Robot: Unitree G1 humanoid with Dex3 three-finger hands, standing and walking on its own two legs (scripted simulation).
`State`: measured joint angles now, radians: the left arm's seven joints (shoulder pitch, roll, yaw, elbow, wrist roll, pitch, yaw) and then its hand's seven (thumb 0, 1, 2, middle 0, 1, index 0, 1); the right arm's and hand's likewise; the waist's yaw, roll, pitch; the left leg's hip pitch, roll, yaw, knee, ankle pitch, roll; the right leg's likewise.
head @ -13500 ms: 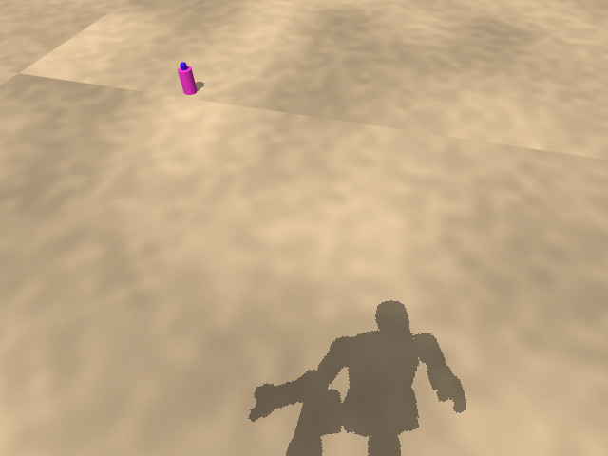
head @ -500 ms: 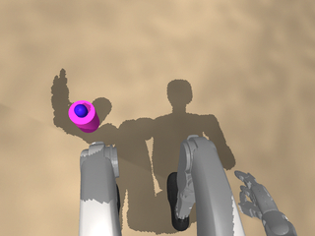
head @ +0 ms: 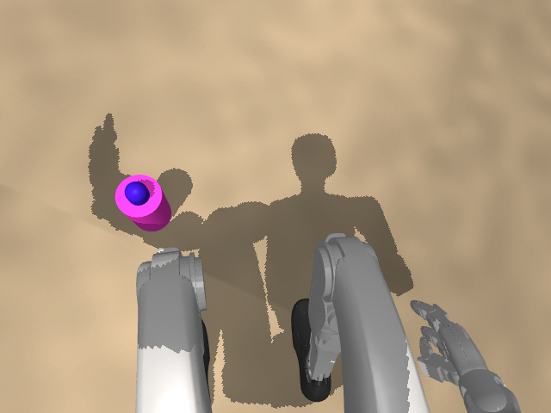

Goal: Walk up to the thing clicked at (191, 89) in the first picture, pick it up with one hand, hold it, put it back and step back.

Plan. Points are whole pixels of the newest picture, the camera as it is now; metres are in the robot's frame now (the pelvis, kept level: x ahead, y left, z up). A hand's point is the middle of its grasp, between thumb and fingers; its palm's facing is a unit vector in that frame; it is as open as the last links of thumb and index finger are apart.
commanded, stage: go down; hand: left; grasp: from the side
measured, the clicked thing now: (144, 203) +0.44 +0.22 -0.29
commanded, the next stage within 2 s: none
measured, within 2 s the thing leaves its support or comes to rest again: neither
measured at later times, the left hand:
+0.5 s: hand out of the picture +0.38 +0.40 +0.01, palm faces +0.07 -1.00 -0.06, open 17.6 cm
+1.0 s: hand out of the picture +0.38 +0.40 +0.01, palm faces +0.05 -1.00 -0.05, open 17.6 cm
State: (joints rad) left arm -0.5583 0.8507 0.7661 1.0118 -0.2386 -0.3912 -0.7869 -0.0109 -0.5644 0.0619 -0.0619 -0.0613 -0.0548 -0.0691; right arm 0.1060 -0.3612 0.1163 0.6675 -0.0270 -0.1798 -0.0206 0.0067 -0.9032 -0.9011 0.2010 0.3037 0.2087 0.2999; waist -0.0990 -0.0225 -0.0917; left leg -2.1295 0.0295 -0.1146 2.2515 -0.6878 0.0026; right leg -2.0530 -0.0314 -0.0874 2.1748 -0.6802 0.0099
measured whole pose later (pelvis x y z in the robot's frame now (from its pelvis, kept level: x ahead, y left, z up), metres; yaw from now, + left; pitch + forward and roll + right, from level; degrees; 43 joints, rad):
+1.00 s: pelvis +0.00 +0.00 -0.01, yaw -1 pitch +30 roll -8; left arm -0.58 0.90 0.79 1.04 -0.29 -0.43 -0.87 -0.01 -0.61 0.04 -0.08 -0.07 -0.07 -0.07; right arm 0.09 -0.37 0.15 0.67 -0.03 -0.20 -0.03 0.01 -0.90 -0.90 0.20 0.30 0.21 0.30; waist -0.11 -0.04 -0.07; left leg -2.15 0.03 -0.13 2.29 -0.68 0.01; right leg -2.06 -0.03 -0.10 2.20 -0.67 0.02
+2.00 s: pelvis +0.00 +0.00 -0.01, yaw -1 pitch +30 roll -8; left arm -0.57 0.88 0.78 1.00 -0.29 -0.41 -0.87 -0.01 -0.61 0.05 -0.08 -0.08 -0.07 -0.08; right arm 0.09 -0.37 0.15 0.66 -0.03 -0.20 -0.03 0.01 -0.89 -0.90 0.20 0.30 0.21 0.30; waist -0.11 -0.04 -0.07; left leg -2.15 0.03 -0.13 2.30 -0.68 0.01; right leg -2.06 -0.02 -0.10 2.21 -0.67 0.02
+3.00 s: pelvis +0.00 +0.00 -0.01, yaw -1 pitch +30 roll -8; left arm -0.58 0.88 0.77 1.00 -0.29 -0.42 -0.87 -0.01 -0.61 0.05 -0.08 -0.10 -0.08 -0.10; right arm 0.08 -0.37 0.15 0.67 -0.03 -0.20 -0.04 0.01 -0.89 -0.89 0.20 0.30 0.21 0.30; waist -0.11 -0.04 -0.08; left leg -2.15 0.02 -0.13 2.29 -0.68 0.00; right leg -2.06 -0.02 -0.10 2.20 -0.67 0.02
